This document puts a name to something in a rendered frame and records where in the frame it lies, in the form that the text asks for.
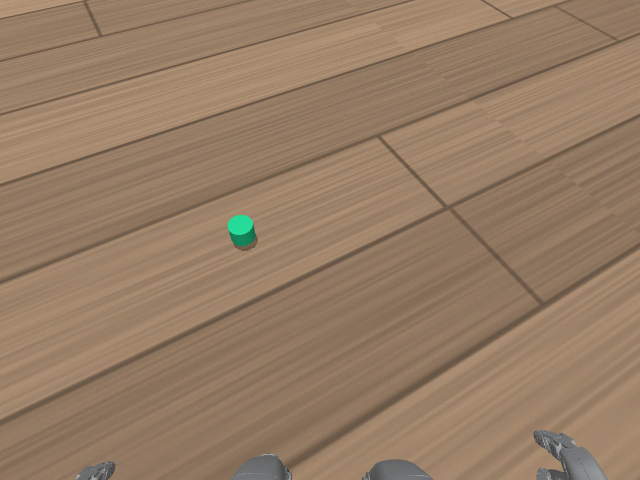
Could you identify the tin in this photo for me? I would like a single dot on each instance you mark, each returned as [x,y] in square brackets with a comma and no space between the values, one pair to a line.
[241,230]

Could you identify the right robot hand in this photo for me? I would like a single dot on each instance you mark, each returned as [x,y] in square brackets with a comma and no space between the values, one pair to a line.
[577,462]

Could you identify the left robot hand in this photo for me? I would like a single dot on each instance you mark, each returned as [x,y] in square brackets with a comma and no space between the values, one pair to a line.
[102,471]

